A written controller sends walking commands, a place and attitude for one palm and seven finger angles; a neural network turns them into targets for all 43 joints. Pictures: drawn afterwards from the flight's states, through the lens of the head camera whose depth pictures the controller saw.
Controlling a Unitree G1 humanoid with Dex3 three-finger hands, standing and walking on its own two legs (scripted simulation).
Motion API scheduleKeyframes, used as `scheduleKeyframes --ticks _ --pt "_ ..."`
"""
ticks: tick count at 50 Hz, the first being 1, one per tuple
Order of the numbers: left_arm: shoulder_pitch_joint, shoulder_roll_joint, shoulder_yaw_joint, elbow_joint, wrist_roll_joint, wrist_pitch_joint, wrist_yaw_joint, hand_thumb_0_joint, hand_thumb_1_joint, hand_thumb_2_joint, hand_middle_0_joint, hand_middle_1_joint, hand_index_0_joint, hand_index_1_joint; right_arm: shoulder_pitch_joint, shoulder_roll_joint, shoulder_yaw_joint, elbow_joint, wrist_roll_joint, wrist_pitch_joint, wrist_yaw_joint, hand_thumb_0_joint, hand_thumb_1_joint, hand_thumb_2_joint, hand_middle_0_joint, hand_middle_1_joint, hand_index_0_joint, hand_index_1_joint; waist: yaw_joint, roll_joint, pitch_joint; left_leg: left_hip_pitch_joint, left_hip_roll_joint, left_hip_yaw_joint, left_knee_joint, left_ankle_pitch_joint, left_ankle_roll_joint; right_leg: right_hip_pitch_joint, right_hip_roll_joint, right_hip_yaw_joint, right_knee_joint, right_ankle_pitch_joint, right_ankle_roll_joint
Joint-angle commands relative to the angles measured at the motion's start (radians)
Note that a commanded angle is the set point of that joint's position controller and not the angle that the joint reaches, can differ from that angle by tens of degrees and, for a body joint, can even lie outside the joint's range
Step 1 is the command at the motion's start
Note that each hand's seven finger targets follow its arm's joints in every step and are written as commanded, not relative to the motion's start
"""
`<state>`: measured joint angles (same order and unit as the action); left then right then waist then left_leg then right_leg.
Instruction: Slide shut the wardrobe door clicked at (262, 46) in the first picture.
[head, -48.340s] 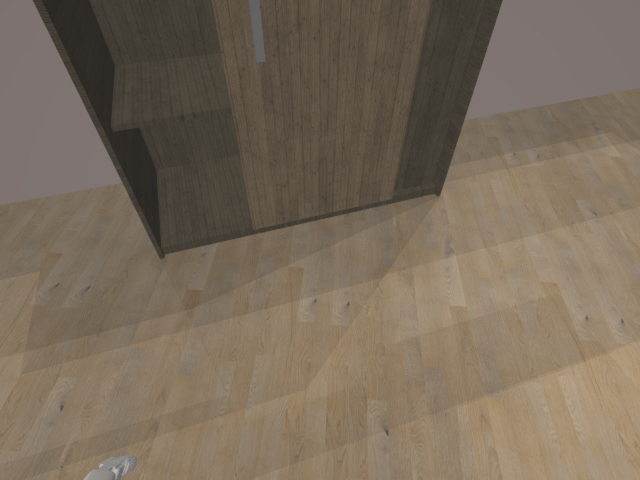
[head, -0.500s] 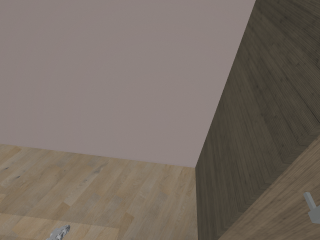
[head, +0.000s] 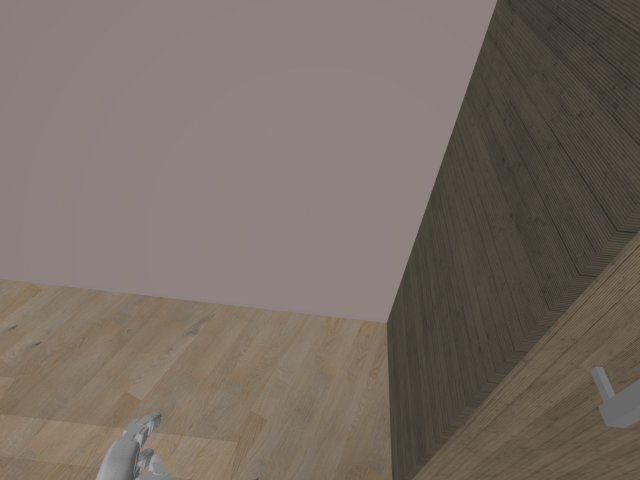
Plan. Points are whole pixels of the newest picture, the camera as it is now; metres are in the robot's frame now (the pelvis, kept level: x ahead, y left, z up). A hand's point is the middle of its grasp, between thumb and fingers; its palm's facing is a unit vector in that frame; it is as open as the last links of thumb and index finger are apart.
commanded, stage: stop walking and hold the door there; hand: right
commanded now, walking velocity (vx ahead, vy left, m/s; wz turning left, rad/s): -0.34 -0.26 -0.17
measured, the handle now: out of the picture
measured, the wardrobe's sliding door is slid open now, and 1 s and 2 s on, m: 0.00 0.00 0.00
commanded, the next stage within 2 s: loosen the grip on the handle in 1.26 s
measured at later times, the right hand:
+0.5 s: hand out of the picture +0.19 -0.33 +0.13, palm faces +0.44 +0.88 -0.17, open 6.2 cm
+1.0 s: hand out of the picture +0.18 -0.34 +0.13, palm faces +0.25 +0.96 -0.14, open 6.0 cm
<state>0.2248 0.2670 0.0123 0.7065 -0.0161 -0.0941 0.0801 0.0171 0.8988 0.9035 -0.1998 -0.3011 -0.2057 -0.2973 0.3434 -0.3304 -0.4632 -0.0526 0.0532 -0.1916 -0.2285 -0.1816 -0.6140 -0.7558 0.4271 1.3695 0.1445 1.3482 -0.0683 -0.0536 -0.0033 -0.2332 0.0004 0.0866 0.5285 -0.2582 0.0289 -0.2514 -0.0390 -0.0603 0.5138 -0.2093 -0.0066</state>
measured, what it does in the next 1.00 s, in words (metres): steps to the right: left foot, then right foot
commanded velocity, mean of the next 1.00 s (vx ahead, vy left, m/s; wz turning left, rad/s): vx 0.03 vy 0.06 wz -0.04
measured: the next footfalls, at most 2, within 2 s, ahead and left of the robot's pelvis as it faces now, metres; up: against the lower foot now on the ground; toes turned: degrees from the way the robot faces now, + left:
left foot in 0.56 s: -0.05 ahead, +0.01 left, +0.00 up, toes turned +1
right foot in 0.62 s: +0.03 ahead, -0.21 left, +0.00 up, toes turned -1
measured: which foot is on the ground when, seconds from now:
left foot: down 0.00-0.26, up 0.28-0.54, down 0.56-0.66, up 0.68-1.00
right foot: down 0.00-0.52, up 0.54-0.60, down 0.62-1.00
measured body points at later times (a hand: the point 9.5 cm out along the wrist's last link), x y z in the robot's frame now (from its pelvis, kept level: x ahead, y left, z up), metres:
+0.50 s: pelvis -0.06 -0.10 +0.02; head -0.07 -0.10 +0.47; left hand +0.09 +0.10 -0.09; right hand +0.16 -0.38 +0.14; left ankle -0.10 +0.02 -0.70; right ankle +0.03 -0.13 -0.73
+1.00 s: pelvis -0.10 -0.15 +0.02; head -0.10 -0.16 +0.47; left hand +0.06 +0.06 -0.07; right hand +0.16 -0.39 +0.14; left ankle -0.13 -0.04 -0.70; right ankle +0.00 -0.21 -0.73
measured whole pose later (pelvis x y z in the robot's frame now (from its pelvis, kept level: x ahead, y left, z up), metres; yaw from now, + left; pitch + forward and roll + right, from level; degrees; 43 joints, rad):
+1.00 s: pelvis -0.10 -0.15 +0.02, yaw +2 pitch -2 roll +4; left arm 0.20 0.18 -0.06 0.61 0.00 -0.01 0.06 0.02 0.90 0.90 -0.20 -0.30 -0.20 -0.30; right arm 0.14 -0.23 -0.09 -0.15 0.05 -0.08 -0.16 -0.05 -0.73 -0.76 0.45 1.40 0.27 1.40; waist -0.03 -0.04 0.04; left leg -0.19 -0.04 0.11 0.59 -0.43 0.02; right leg -0.22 -0.04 -0.19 0.24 0.00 -0.06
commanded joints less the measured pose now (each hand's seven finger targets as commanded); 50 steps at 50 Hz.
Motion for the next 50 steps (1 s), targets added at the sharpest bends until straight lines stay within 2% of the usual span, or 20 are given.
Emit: scheduleKeyframes --ticks 1,9,11,13,14,16,21,24,25,26,27,28,30,31,33,34,36,40,44,50 --pt "-0.099 0.090 0.034 -0.176 -0.007 -0.055 0.010 0.000 0.900 0.900 -0.200 -0.300 -0.200 -0.300 -0.027 -0.201 0.056 -0.138 -0.056 -0.015 0.046 0.000 -0.900 -0.900 0.450 1.400 0.450 1.400 0.062 0.018 0.018 -0.098 0.155 -0.223 -0.166 0.124 -0.007 0.036 -0.082 0.051 -0.072 0.063 -0.023" --pt "-0.091 0.072 0.035 -0.204 -0.015 -0.026 -0.018 0.000 0.900 0.900 -0.200 -0.300 -0.200 -0.300 -0.082 -0.172 0.123 -0.175 -0.051 -0.038 0.051 0.000 -0.900 -0.900 0.450 1.400 0.450 1.400 0.072 0.201 -0.025 -0.163 0.364 -0.292 -0.152 0.124 0.058 0.005 -0.017 0.088 0.085 -0.135 -0.005" --pt "-0.100 0.082 0.037 -0.211 -0.012 -0.019 -0.017 0.000 0.900 0.900 -0.200 -0.300 -0.200 -0.300 -0.113 -0.170 0.126 -0.203 -0.052 -0.048 0.054 0.000 -0.900 -0.900 0.450 1.400 0.450 1.400 0.078 0.123 -0.021 -0.245 0.295 -0.223 -0.043 -0.013 0.014 0.062 -0.062 0.117 -0.033 -0.110 -0.024" --pt "-0.103 0.099 0.028 -0.236 -0.012 -0.021 -0.011 0.000 0.900 0.900 -0.200 -0.300 -0.200 -0.300 -0.147 -0.102 0.192 -0.288 -0.053 -0.068 0.068 0.000 -0.900 -0.900 0.450 1.400 0.450 1.400 0.075 -0.256 -0.051 -0.202 0.053 -0.041 0.369 -0.283 -0.047 -0.051 -0.275 0.367 -0.353 -0.364 -0.081" --pt "-0.107 0.076 0.021 -0.235 -0.010 -0.028 -0.015 0.000 0.900 0.900 -0.200 -0.300 -0.200 -0.300 -0.164 -0.106 0.197 -0.321 -0.063 -0.068 0.064 0.000 -0.900 -0.900 0.450 1.400 0.450 1.400 0.078 -0.199 -0.061 -0.168 0.025 -0.094 0.568 -0.272 -0.037 -0.110 -0.314 0.466 -0.448 -0.521 -0.061" --pt "-0.103 0.083 0.037 -0.204 -0.003 -0.029 -0.015 0.000 0.900 0.900 -0.200 -0.300 -0.200 -0.300 -0.166 -0.086 0.216 -0.292 -0.067 -0.048 0.064 0.000 -0.900 -0.900 0.450 1.400 0.450 1.400 0.071 0.028 -0.051 -0.207 0.022 -0.117 0.585 -0.178 -0.039 -0.044 -0.267 0.366 -0.415 -0.460 0.007" --pt "-0.137 0.052 0.006 -0.210 0.018 -0.015 -0.021 0.000 0.900 0.900 -0.200 -0.300 -0.200 -0.300 -0.241 0.001 0.342 -0.309 -0.054 0.013 0.075 0.000 -0.900 -0.900 0.450 1.400 0.450 1.400 0.049 -0.162 -0.071 -0.008 -0.041 0.012 0.278 -0.198 -0.027 0.029 -0.161 0.119 -0.530 -0.317 0.161" --pt "-0.127 0.050 0.013 -0.240 0.022 -0.003 -0.019 0.000 0.900 0.900 -0.200 -0.300 -0.200 -0.300 -0.247 -0.018 0.324 -0.285 -0.043 0.027 0.081 0.000 -0.900 -0.900 0.450 1.400 0.450 1.400 0.044 -0.107 -0.056 0.172 -0.080 0.083 -0.109 -0.226 0.009 0.004 -0.078 -0.005 -0.401 -0.182 0.219" --pt "-0.106 0.050 0.017 -0.235 0.016 0.004 -0.024 0.000 0.900 0.900 -0.200 -0.300 -0.200 -0.300 -0.235 -0.042 0.308 -0.279 -0.052 0.024 0.086 0.000 -0.900 -0.900 0.450 1.400 0.450 1.400 0.040 0.069 -0.055 0.121 0.024 -0.032 -0.249 -0.193 0.083 0.022 -0.002 -0.109 -0.099 -0.121 0.211" --pt "-0.087 0.047 0.015 -0.218 -0.006 0.010 -0.031 0.000 0.900 0.900 -0.200 -0.300 -0.200 -0.300 -0.272 -0.048 0.310 -0.305 -0.051 0.014 0.097 0.000 -0.900 -0.900 0.450 1.400 0.450 1.400 0.056 0.333 -0.031 -0.188 0.262 -0.355 -0.305 -0.186 0.207 0.116 -0.016 0.021 0.333 -0.140 0.100" --pt "-0.142 0.025 0.001 -0.228 0.007 0.015 -0.027 0.000 0.900 0.900 -0.200 -0.300 -0.200 -0.300 -0.373 -0.065 0.293 -0.361 -0.030 0.017 0.095 0.000 -0.900 -0.900 0.450 1.400 0.450 1.400 0.066 0.309 -0.008 -0.234 0.372 -0.462 -0.305 -0.076 0.268 -0.013 -0.041 0.137 0.481 -0.210 0.057" --pt "-0.148 0.005 -0.014 -0.216 0.035 0.009 -0.036 0.000 0.900 0.900 -0.200 -0.300 -0.200 -0.300 -0.437 -0.119 0.232 -0.434 -0.022 0.006 0.089 0.000 -0.900 -0.900 0.450 1.400 0.450 1.400 0.075 0.137 -0.045 -0.250 0.392 -0.438 -0.201 -0.031 0.251 -0.002 -0.092 0.196 0.373 -0.231 0.073" --pt "-0.071 0.035 0.001 -0.201 0.010 0.021 -0.029 0.000 0.900 0.900 -0.200 -0.300 -0.200 -0.300 -0.316 -0.028 0.288 -0.314 -0.025 0.025 0.101 0.000 -0.900 -0.900 0.450 1.400 0.450 1.400 0.110 0.160 -0.157 -0.105 0.159 -0.203 -0.027 -0.091 0.106 0.086 0.023 0.018 0.062 -0.074 0.030" --pt "-0.109 0.056 0.011 -0.212 0.000 0.014 -0.015 0.000 0.900 0.900 -0.200 -0.300 -0.200 -0.300 -0.382 -0.043 0.292 -0.380 -0.026 0.020 0.105 0.000 -0.900 -0.900 0.450 1.400 0.450 1.400 0.103 0.044 -0.150 -0.183 0.097 -0.168 0.084 -0.074 0.049 0.182 -0.039 0.084 -0.032 0.013 -0.001" --pt "-0.149 0.053 -0.009 -0.218 0.008 0.009 -0.005 0.000 0.900 0.900 -0.200 -0.300 -0.200 -0.300 -0.354 -0.030 0.319 -0.362 -0.010 0.010 0.106 0.000 -0.900 -0.900 0.450 1.400 0.450 1.400 0.107 -0.262 -0.127 -0.264 -0.036 -0.082 0.418 -0.353 -0.030 0.165 -0.332 0.516 -0.377 -0.408 -0.054" --pt "-0.164 0.036 -0.025 -0.223 0.010 0.008 -0.007 0.000 0.900 0.900 -0.200 -0.300 -0.200 -0.300 -0.372 0.000 0.357 -0.392 -0.016 0.010 0.101 0.000 -0.900 -0.900 0.450 1.400 0.450 1.400 0.105 -0.173 -0.084 -0.257 -0.028 -0.147 0.527 -0.291 -0.016 0.080 -0.354 0.627 -0.473 -0.585 -0.010" --pt "-0.171 0.055 -0.013 -0.209 0.021 0.022 -0.007 0.000 0.900 0.900 -0.200 -0.300 -0.200 -0.300 -0.340 -0.004 0.357 -0.354 -0.035 0.012 0.094 0.000 -0.900 -0.900 0.450 1.400 0.450 1.400 0.079 0.009 -0.037 -0.224 -0.011 -0.138 0.508 -0.170 -0.011 0.047 -0.319 0.447 -0.468 -0.467 0.047" --pt "-0.167 0.047 -0.016 -0.231 0.019 0.042 -0.016 0.000 0.900 0.900 -0.200 -0.300 -0.200 -0.300 -0.378 0.079 0.469 -0.362 -0.053 0.033 0.100 0.000 -0.900 -0.900 0.450 1.400 0.450 1.400 0.068 -0.138 -0.087 -0.077 -0.030 -0.021 0.366 -0.120 -0.017 0.054 -0.227 0.160 -0.477 -0.380 0.057" --pt "-0.145 0.042 -0.020 -0.243 0.016 0.039 -0.009 0.000 0.900 0.900 -0.200 -0.300 -0.200 -0.300 -0.375 0.030 0.430 -0.319 -0.044 0.053 0.095 0.000 -0.900 -0.900 0.450 1.400 0.450 1.400 0.072 -0.110 -0.111 -0.045 -0.034 0.016 0.181 -0.173 -0.016 0.153 -0.254 0.117 -0.465 -0.300 0.011" --pt "-0.141 0.044 -0.017 -0.250 0.027 0.035 -0.008 0.000 0.900 0.900 -0.200 -0.300 -0.200 -0.300 -0.365 -0.010 0.378 -0.281 -0.027 0.060 0.100 0.000 -0.900 -0.900 0.450 1.400 0.450 1.400 0.079 -0.101 -0.122 0.095 -0.040 0.001 -0.112 -0.168 0.017 0.087 -0.199 0.074 -0.401 -0.315 0.084"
